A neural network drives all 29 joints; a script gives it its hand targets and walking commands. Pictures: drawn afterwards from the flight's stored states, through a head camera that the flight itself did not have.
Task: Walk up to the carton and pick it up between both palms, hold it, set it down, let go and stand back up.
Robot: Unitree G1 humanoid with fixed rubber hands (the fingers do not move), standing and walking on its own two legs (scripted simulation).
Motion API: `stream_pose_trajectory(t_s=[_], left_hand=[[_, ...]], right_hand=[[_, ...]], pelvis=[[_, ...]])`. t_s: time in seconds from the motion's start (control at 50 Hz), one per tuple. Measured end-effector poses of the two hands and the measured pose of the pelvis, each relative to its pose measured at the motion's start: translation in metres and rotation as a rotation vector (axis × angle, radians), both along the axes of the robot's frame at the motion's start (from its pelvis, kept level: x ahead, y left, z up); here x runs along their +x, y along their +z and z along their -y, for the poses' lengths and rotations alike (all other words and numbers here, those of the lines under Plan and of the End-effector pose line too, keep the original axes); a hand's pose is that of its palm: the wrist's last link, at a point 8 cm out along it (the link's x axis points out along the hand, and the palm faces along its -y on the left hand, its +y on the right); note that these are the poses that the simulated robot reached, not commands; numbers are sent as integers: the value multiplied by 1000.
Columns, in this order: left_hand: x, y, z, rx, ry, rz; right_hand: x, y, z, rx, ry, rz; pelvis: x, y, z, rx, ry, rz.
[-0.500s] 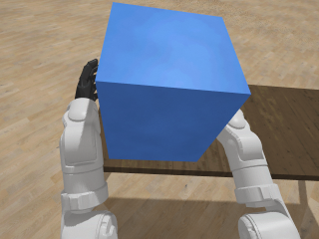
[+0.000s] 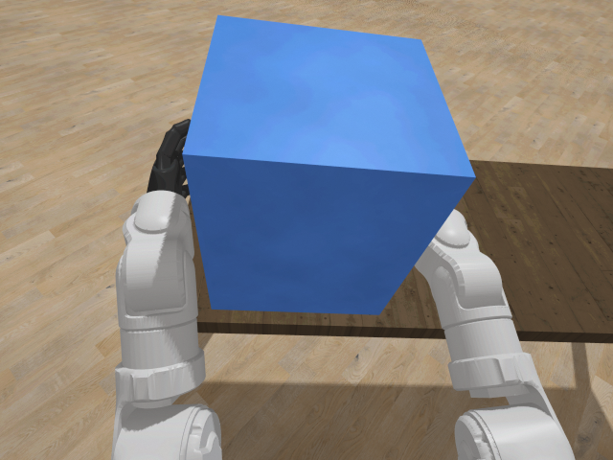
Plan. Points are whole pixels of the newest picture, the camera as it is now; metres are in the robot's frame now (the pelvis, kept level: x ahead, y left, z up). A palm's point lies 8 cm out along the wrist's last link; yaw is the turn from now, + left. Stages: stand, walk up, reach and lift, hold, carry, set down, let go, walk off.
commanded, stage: set down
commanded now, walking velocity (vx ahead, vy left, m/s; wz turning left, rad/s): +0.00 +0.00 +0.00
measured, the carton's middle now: (308, 184) +0.36 +0.00 +0.20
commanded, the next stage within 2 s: none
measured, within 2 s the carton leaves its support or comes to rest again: neither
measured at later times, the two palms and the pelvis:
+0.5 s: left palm (186, 201) +0.37 +0.14 +0.16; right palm (424, 218) +0.37 -0.16 +0.14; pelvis +0.00 +0.00 +0.00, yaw +0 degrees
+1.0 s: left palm (205, 208) +0.41 +0.12 +0.12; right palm (419, 227) +0.39 -0.18 +0.10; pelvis +0.05 +0.00 +0.00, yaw +0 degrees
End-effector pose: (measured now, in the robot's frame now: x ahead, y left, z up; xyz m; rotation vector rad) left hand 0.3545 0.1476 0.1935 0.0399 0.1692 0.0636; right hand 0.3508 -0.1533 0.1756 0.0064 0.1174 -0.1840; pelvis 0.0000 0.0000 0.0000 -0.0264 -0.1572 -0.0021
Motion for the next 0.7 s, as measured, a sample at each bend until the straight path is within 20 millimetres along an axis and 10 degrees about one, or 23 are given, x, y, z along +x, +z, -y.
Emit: stream_pose_trajectory(t_s=[0.26,0.56,0.7], left_hand=[[-4,25,14,24,-25,98],[23,-43,15,27,-1,40],[40,-46,32,22,-9,81]], right_hand=[[-10,15,13,7,-22,100],[23,-49,14,-53,4,58],[37,-50,31,-63,-10,100]], pelvis=[[-9,0,-5,6,-6,9],[4,2,8,10,16,-48],[27,2,12,3,28,-79]])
